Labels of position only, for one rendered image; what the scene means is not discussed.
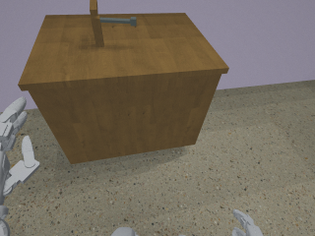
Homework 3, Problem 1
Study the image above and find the right robot hand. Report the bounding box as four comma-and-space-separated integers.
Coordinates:
231, 209, 264, 236

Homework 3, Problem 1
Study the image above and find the left robot hand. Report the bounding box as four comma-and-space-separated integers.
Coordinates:
0, 96, 40, 206

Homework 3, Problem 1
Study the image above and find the left robot thigh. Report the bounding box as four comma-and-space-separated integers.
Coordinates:
110, 226, 139, 236

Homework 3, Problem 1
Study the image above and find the counter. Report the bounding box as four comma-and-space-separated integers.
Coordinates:
18, 0, 229, 164

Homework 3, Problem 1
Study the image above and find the left robot forearm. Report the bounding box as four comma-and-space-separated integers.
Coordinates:
0, 205, 11, 236

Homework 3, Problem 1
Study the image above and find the tap lever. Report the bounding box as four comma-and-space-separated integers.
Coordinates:
99, 17, 137, 27

